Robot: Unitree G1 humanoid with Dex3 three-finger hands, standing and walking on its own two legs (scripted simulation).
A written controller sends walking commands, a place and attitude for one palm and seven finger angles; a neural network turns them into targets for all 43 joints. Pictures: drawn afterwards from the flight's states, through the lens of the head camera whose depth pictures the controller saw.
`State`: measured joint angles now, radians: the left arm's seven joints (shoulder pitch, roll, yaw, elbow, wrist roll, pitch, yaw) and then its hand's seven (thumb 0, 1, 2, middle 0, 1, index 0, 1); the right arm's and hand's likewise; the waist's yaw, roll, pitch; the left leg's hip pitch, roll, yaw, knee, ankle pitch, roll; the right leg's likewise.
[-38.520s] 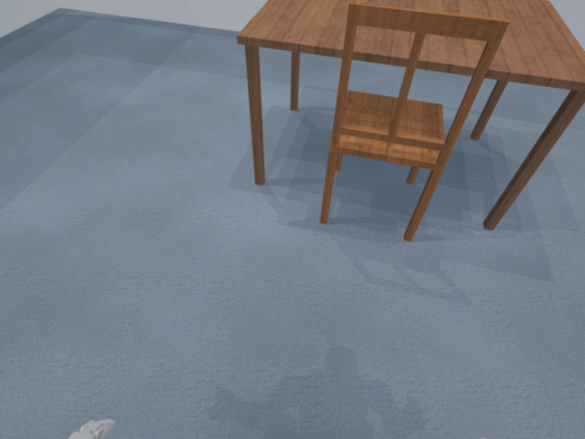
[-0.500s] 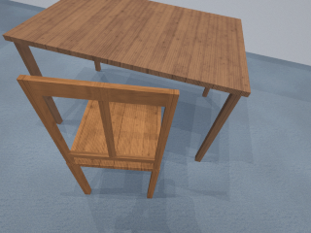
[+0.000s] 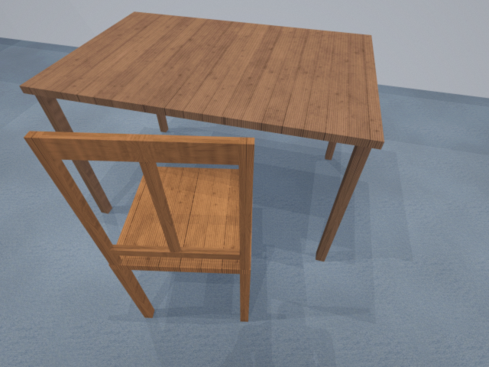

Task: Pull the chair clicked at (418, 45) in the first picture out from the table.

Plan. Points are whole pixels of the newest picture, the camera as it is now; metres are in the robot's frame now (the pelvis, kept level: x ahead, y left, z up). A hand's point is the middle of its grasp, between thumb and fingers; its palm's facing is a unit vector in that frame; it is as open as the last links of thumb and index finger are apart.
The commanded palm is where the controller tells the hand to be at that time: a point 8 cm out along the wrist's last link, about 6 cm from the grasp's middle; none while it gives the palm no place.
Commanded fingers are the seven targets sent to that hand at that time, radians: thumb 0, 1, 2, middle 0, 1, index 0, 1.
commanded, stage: come to a stop and stand still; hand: left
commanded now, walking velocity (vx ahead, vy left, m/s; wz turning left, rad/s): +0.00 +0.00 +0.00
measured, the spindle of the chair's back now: (163, 212) +0.46 +0.21 -0.07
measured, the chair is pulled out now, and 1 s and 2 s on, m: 0.22 0.22 0.22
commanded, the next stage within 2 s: look again from close up in 0.54 s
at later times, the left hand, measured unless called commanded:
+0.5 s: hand out of the picture -0.03 +0.12 -0.17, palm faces +0.02 -0.99 -0.17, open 7.3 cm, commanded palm none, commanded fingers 0.00 0.90 0.90 -0.20 -0.30 -0.20 -0.30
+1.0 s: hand out of the picture -0.01 +0.13 -0.17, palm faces +0.03 -0.99 -0.16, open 7.3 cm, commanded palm none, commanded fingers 0.00 0.90 0.90 -0.20 -0.30 -0.20 -0.30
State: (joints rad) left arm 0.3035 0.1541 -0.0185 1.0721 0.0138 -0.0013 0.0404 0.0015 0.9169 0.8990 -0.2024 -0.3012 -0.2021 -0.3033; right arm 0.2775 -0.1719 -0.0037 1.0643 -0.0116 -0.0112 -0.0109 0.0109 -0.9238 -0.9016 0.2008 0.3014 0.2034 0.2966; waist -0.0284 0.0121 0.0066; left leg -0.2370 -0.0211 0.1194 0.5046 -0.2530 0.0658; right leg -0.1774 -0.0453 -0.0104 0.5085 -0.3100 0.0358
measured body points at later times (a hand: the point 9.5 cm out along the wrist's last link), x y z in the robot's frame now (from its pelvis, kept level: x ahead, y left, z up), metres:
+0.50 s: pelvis +0.00 -0.04 +0.01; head +0.00 -0.03 +0.46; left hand -0.03 +0.17 -0.15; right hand +0.00 -0.26 -0.15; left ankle +0.02 +0.07 -0.74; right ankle -0.02 -0.14 -0.74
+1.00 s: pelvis +0.01 -0.02 +0.01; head +0.02 -0.02 +0.46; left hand -0.01 +0.18 -0.16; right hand +0.01 -0.24 -0.15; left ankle +0.02 +0.07 -0.74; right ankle -0.02 -0.14 -0.74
